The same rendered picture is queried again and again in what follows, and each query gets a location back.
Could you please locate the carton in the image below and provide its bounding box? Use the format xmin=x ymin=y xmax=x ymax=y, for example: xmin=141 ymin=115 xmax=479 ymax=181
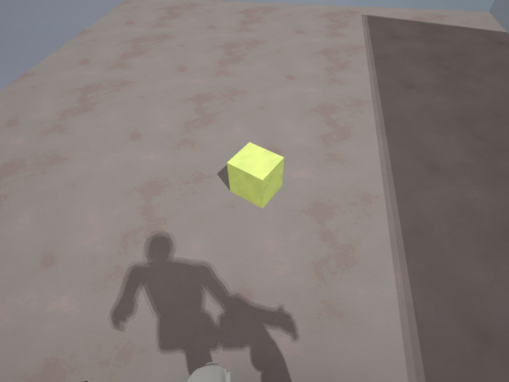
xmin=227 ymin=142 xmax=284 ymax=209

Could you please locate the robot left thigh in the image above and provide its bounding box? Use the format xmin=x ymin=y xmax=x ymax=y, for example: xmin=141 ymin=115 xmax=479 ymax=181
xmin=187 ymin=365 xmax=231 ymax=382

